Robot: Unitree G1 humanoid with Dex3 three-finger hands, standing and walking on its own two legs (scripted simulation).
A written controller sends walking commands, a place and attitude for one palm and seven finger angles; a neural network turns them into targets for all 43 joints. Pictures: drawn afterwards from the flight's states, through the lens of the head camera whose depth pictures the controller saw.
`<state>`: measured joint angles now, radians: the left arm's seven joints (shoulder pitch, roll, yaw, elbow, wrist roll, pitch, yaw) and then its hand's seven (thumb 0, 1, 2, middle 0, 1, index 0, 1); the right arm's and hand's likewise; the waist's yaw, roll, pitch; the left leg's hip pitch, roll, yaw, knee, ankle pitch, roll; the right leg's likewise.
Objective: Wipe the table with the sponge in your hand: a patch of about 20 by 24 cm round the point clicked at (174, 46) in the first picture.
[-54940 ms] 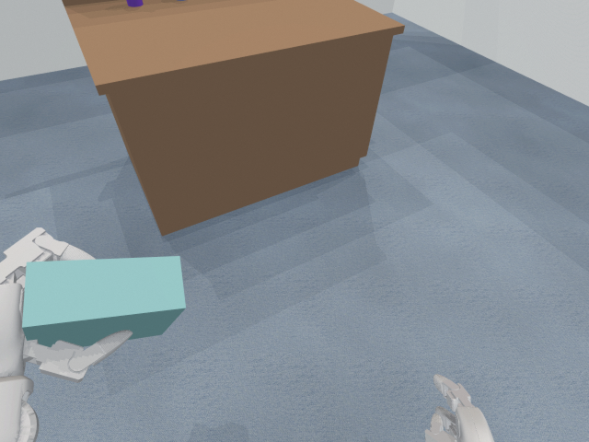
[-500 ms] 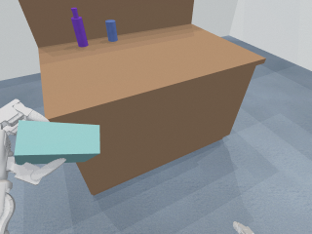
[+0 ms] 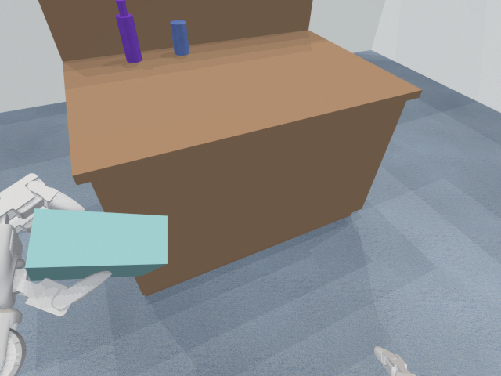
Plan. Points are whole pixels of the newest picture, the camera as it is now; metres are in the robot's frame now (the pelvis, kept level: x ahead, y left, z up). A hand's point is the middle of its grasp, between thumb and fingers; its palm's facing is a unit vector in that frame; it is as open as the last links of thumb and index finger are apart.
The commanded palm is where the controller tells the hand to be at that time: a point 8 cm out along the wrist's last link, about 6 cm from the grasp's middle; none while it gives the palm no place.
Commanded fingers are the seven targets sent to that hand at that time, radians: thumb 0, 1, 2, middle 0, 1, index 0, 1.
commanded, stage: stop stepping back and stand still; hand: left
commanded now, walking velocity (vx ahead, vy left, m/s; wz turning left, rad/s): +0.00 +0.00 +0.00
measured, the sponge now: (118, 248) +0.23 +0.18 +0.17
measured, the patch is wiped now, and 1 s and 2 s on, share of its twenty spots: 1.00 1.00 1.00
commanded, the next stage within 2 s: stand and wait in 0.10 s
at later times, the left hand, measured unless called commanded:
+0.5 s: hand (39, 237) +0.22 +0.26 +0.20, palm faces +0.43 -0.83 -0.36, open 10.0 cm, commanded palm +0.17 +0.30 +0.22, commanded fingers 0.00 0.10 1.30 -1.20 -1.60 -1.20 -1.60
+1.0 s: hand (33, 234) +0.22 +0.27 +0.20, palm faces +0.41 -0.84 -0.35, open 10.0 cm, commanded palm +0.17 +0.31 +0.22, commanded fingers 0.00 0.10 1.30 -1.20 -1.60 -1.20 -1.60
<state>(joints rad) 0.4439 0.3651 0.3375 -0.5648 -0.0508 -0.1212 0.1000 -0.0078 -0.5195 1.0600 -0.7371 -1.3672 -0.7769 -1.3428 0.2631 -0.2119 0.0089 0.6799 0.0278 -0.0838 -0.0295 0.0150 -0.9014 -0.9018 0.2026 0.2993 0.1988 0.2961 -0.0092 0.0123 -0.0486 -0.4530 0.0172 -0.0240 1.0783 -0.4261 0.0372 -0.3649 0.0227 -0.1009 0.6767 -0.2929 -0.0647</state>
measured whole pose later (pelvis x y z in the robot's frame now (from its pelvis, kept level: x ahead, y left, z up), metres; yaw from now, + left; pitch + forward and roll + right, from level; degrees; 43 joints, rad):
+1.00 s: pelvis +0.01 +0.03 +0.02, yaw +0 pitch -1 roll -1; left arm 0.46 0.36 0.31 -0.49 -0.05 -0.11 0.16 -0.01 -0.52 1.06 -0.74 -1.37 -0.78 -1.35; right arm 0.20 -0.20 0.03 0.62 0.00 -0.09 -0.06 0.01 -0.90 -0.90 0.20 0.30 0.20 0.30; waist 0.01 0.00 -0.03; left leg -0.20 0.00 0.00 0.48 -0.26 0.01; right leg -0.24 0.01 -0.02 0.43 -0.17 -0.01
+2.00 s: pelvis +0.01 +0.04 +0.03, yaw -1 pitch -1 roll -1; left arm 0.47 0.36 0.31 -0.48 -0.05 -0.11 0.16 -0.01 -0.52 1.06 -0.74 -1.37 -0.77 -1.35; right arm 0.19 -0.21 0.02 0.61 0.00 -0.07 -0.06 0.01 -0.90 -0.90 0.20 0.30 0.20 0.30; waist 0.01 0.01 -0.02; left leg -0.19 -0.01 0.01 0.46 -0.26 0.02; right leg -0.23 0.01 -0.01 0.40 -0.16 0.00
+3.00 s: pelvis +0.02 +0.03 +0.03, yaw -1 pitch -1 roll -1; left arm 0.47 0.35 0.31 -0.48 -0.05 -0.11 0.16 -0.01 -0.52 1.06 -0.74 -1.37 -0.77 -1.35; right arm 0.19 -0.22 0.02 0.62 0.01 -0.06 -0.06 0.01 -0.90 -0.90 0.20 0.30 0.20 0.30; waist 0.01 0.03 -0.03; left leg -0.19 0.01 0.01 0.45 -0.26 0.01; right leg -0.23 0.02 -0.01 0.40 -0.16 -0.01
